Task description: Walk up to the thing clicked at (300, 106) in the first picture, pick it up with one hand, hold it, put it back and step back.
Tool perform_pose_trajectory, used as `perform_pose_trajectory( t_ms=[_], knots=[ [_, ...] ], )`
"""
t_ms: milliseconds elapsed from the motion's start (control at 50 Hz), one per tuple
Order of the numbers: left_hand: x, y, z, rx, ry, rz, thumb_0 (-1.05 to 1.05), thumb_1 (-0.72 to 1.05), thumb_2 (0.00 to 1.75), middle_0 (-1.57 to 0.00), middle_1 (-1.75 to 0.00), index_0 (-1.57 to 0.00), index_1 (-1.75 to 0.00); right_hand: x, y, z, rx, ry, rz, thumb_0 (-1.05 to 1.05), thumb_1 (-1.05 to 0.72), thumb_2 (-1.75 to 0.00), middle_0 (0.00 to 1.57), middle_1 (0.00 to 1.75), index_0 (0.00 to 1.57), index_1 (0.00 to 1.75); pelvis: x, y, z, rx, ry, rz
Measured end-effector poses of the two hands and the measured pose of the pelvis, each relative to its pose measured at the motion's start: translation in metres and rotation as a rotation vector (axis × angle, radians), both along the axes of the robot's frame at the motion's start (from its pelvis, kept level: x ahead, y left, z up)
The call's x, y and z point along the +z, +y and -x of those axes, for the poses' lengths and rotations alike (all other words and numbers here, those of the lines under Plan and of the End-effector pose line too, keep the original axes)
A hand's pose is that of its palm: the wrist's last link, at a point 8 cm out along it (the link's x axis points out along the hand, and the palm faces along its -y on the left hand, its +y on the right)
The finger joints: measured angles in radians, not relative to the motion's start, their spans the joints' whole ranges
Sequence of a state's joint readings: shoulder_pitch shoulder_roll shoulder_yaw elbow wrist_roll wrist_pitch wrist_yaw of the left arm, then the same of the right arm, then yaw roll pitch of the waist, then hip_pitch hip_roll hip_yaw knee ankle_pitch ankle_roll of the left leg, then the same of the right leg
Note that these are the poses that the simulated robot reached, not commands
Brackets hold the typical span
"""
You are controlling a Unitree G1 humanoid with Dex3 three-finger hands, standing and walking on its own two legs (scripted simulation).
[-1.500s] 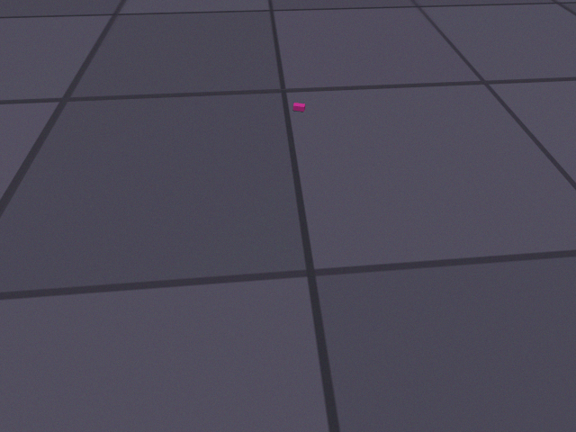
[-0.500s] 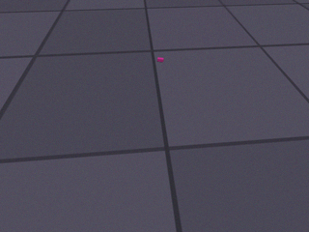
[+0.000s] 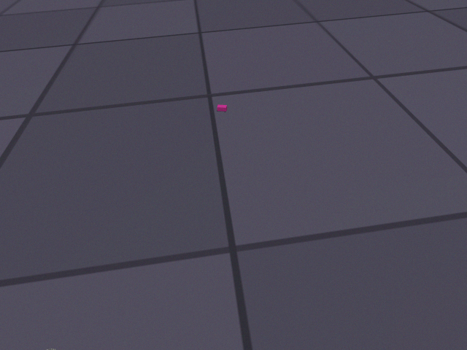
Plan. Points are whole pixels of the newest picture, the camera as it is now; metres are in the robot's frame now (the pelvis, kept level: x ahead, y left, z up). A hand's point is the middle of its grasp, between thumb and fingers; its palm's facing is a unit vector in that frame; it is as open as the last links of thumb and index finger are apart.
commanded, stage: walk up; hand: left
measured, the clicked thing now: (222, 108) +1.92 +0.07 -0.73
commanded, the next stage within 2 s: none
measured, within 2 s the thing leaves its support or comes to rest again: neither
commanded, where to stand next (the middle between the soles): +1.55 -0.17 m, yaw +2 degrees
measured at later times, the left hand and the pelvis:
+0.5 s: hand (119, 312) +0.25 +0.26 -0.15, palm faces -0.01 -0.95 -0.33, open 7.4 cm; pelvis +0.25 -0.01 +0.00, yaw +0 degrees
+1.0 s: hand (178, 174) +0.59 +0.16 -0.09, palm faces +0.00 -0.91 -0.42, open 7.4 cm; pelvis +0.52 -0.12 +0.02, yaw +0 degrees
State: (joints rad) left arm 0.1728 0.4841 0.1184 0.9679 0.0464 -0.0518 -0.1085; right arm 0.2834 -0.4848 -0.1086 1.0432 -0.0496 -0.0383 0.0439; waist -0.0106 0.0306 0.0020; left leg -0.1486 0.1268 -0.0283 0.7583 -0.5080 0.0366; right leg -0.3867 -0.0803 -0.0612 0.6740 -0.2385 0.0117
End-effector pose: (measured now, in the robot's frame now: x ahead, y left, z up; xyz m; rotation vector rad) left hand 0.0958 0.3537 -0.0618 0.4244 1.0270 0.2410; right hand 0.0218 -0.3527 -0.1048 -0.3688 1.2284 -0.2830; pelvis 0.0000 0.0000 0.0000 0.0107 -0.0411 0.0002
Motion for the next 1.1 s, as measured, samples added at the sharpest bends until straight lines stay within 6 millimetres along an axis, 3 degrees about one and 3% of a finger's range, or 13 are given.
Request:
perform_pose_trajectory(
  t_ms=[100, 200, 340, 460, 580, 740, 840, 920, 1100],
  knots=[
    [-0.002, -0.039, 0.001, 0.053, 0.03, 0.049, 0.0, 0.9, 0.9, -0.21, -0.3, -0.2, -0.3, 0.007, -0.005, -0.08, 0.066, -0.068, -0.05, 0.01, -0.91, -0.9, 0.2, 0.3, 0.19, 0.3, 0.012, -0.017, -0.035, 0.013, -0.01, 0.023],
    [-0.009, -0.061, -0.004, 0.092, 0.116, 0.099, 0.0, 0.9, 0.9, -0.21, -0.3, -0.2, -0.3, 0.027, 0.003, -0.155, 0.14, -0.138, -0.094, 0.0, -0.91, -0.9, 0.2, 0.3, 0.2, 0.3, 0.023, -0.029, -0.078, 0.011, 0.0, 0.027],
    [-0.031, -0.063, -0.048, 0.129, 0.174, 0.14, 0.01, 0.9, 0.9, -0.21, -0.3, -0.21, -0.3, 0.039, 0.01, -0.254, 0.206, -0.135, -0.063, 0.0, -0.91, -0.9, 0.21, 0.3, 0.2, 0.3, 0.019, -0.03, -0.154, 0.021, 0.011, 0.044],
    [-0.058, -0.048, -0.118, 0.129, 0.228, 0.139, 0.01, 0.9, 0.9, -0.21, -0.3, -0.2, -0.3, 0.035, 0.023, -0.346, 0.223, -0.231, -0.014, 0.0, -0.91, -0.9, 0.21, 0.3, 0.2, 0.3, -0.001, -0.014, -0.227, 0.015, 0.008, 0.01],
    [-0.039, -0.051, -0.229, 0.023, 0.159, 0.123, 0.01, 0.9, 0.9, -0.21, -0.3, -0.2, -0.3, 0.044, 0.02, -0.372, 0.137, -0.252, -0.039, 0.0, -0.9, -0.9, 0.21, 0.3, 0.2, 0.3, 0.013, -0.021, -0.288, -0.013, 0.001, -0.019],
    [-0.004, -0.076, -0.378, -0.072, 0.051, 0.071, 0.01, 0.9, 0.9, -0.21, -0.3, -0.2, -0.3, 0.024, -0.03, -0.392, 0.048, -0.121, -0.057, 0.0, -0.9, -0.9, 0.21, 0.3, 0.2, 0.3, 0.016, -0.055, -0.377, -0.014, 0.004, -0.033],
    [0.001, -0.103, -0.456, -0.067, -0.031, -0.001, 0.0, 0.9, 0.9, -0.21, -0.3, -0.2, -0.3, -0.01, -0.078, -0.438, 0.026, -0.048, -0.058, 0.0, -0.9, -0.9, 0.21, 0.3, 0.2, 0.3, -0.005, -0.094, -0.443, -0.004, 0.005, -0.024],
    [0.006, -0.132, -0.48, -0.026, -0.045, 0.005, 0.0, 0.9, 0.9, -0.21, -0.3, -0.2, -0.3, -0.014, -0.092, -0.497, 0.042, -0.031, -0.074, 0.01, -0.91, -0.9, 0.2, 0.3, 0.2, 0.3, 0.001, -0.111, -0.48, -0.002, 0.0, -0.013],
    [0.002, -0.167, -0.5, 0.057, 0.109, 0.065, 0.0, 0.9, 0.9, -0.21, -0.3, -0.2, -0.3, 0.016, -0.093, -0.633, 0.139, -0.096, -0.115, 0.0, -0.91, -0.9, 0.2, 0.3, 0.2, 0.3, 0.025, -0.132, -0.569, 0.001, 0.017, 0.012]
  ],
)
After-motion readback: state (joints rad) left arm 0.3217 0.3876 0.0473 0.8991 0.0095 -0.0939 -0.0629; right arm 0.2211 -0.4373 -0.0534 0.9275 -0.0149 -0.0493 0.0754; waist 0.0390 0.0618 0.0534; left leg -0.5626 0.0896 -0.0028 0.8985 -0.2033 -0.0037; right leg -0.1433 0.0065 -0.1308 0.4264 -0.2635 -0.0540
